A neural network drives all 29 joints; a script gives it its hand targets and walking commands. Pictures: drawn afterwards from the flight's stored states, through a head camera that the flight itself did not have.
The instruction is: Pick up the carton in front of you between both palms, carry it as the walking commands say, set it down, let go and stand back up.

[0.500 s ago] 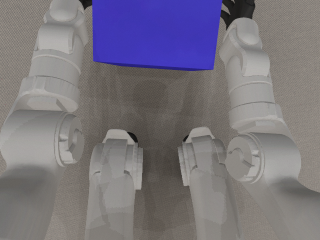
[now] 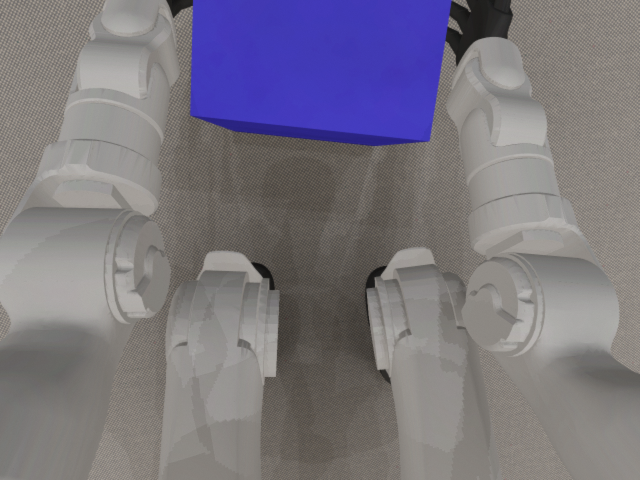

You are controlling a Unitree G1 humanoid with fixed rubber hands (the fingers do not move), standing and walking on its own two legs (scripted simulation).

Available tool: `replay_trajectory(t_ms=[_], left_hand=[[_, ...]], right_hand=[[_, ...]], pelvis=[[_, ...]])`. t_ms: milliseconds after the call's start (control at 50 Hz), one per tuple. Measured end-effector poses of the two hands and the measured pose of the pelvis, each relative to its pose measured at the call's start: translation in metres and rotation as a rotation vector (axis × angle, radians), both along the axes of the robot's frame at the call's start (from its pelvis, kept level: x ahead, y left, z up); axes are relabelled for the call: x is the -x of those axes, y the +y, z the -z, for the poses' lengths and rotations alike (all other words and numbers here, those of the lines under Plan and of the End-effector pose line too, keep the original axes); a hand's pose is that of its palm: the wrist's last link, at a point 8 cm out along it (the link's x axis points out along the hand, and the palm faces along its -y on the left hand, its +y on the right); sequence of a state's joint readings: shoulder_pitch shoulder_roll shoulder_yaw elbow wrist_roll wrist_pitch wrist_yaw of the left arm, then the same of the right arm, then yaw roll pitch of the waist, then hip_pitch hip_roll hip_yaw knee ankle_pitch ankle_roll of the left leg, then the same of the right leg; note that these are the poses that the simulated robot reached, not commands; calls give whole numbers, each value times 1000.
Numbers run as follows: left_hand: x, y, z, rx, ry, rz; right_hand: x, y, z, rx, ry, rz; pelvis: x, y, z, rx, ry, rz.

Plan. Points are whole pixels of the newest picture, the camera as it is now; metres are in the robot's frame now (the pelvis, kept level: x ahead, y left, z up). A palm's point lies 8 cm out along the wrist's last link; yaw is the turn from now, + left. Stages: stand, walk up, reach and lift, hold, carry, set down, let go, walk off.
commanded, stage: set down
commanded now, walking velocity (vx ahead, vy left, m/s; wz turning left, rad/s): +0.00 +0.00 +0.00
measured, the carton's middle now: (316, 43) +0.53 +0.02 -0.26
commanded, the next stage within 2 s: let go in 1.84 s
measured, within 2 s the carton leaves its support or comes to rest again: neither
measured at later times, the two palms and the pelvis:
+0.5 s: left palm out of the picture +0.55 +0.17 -0.18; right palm (482, 36) +0.53 -0.14 -0.18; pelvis -0.01 +0.00 -0.01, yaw -1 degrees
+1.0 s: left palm out of the picture +0.56 +0.22 -0.15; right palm (524, 24) +0.53 -0.16 -0.15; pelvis -0.01 +0.00 -0.01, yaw -1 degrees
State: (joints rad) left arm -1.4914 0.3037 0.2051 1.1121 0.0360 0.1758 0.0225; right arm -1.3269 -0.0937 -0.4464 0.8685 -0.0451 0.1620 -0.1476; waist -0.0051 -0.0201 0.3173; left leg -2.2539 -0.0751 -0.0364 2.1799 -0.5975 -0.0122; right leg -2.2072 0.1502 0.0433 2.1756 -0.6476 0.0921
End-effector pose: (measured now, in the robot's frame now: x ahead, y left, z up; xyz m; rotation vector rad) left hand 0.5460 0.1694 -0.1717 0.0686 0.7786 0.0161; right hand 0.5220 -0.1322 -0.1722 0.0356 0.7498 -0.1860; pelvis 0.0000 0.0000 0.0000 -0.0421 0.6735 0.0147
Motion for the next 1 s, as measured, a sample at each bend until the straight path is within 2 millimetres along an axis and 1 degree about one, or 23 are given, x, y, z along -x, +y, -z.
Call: replay_trajectory(t_ms=[180,500,580,620,680,740,800,860,920,1000], left_hand=[[-1,2,4,26,-25,8],[-2,5,7,53,-36,35],[-1,7,13,40,-34,40],[6,13,22,8,-11,29],[13,30,33,-28,-2,-26],[14,45,35,-42,-15,-58],[9,53,28,-45,-45,-73],[0,54,17,-24,-75,-75],[-7,50,3,-8,-104,-64],[-11,47,-23,-3,-137,-65]], right_hand=[[-3,-2,0,17,-6,-51],[-5,-4,3,5,-2,-72],[-4,-5,7,31,0,-98],[0,-10,14,52,19,-99],[7,-23,24,74,35,-69],[8,-34,28,82,25,-57],[4,-41,25,80,5,-42],[1,-41,17,84,-14,-45],[-5,-35,4,68,-49,-41],[-8,-29,-25,76,-86,-38]], pelvis=[[3,-1,4,3,-30,9],[5,3,7,11,-48,13],[7,4,9,12,-67,9],[7,4,10,14,-74,7],[9,4,11,11,-85,7],[10,3,13,8,-89,11],[11,2,15,4,-87,13],[12,1,16,5,-83,13],[13,1,15,8,-78,15],[14,-1,6,6,-63,15]])
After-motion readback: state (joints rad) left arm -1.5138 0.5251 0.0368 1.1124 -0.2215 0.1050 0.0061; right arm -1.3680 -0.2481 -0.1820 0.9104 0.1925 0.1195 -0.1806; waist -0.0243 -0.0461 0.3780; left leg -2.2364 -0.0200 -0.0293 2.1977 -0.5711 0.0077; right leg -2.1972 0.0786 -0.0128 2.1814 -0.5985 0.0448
